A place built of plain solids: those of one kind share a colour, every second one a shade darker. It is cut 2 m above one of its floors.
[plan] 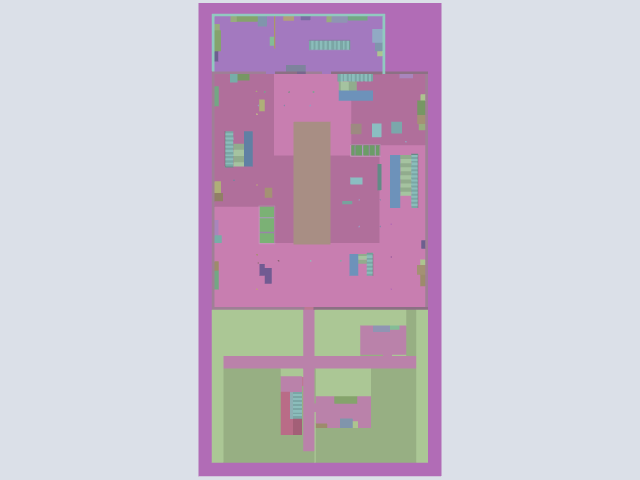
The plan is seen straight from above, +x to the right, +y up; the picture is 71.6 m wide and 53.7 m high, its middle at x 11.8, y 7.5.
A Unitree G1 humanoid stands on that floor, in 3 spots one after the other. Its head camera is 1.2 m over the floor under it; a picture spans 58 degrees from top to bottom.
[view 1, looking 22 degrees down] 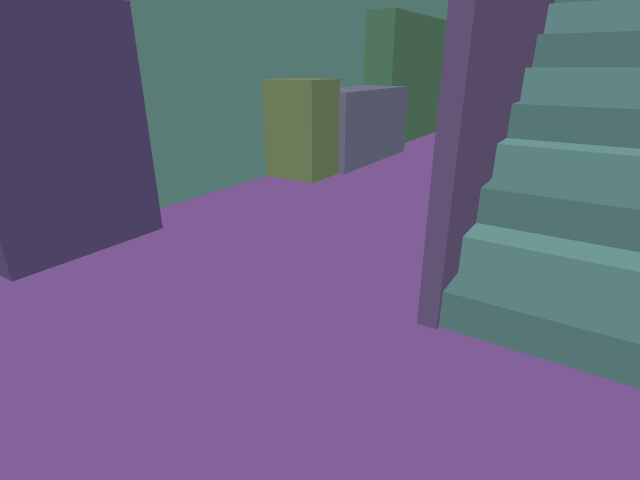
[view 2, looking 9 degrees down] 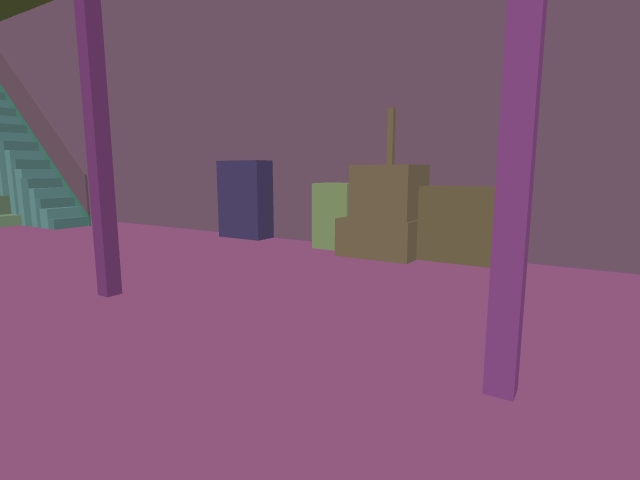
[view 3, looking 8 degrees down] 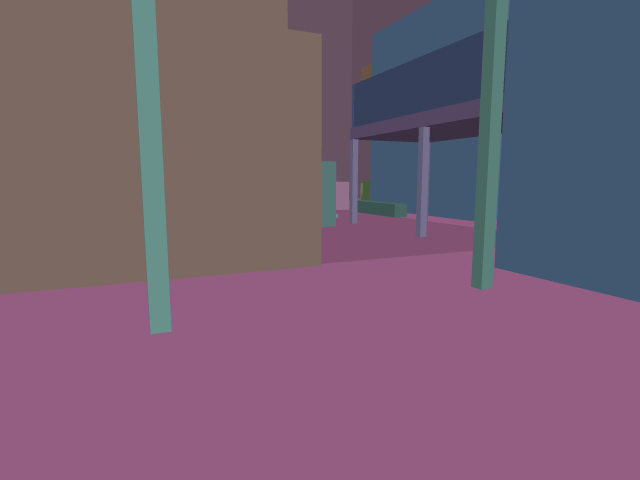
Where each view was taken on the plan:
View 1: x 8.71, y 29.29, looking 33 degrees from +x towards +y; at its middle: floor_annex_ground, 3.20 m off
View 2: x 17.37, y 1.65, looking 32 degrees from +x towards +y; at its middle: bin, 6.74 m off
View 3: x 10.56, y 1.60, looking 66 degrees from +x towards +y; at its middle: engine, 5.97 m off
